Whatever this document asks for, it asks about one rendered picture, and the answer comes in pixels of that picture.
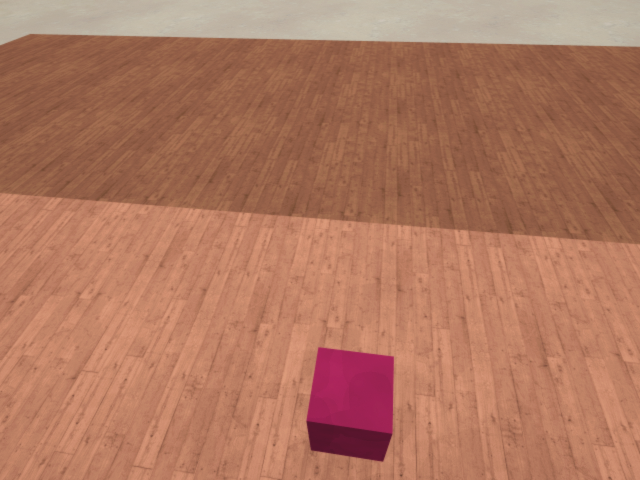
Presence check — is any carton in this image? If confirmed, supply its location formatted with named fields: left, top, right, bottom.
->
left=306, top=347, right=394, bottom=462

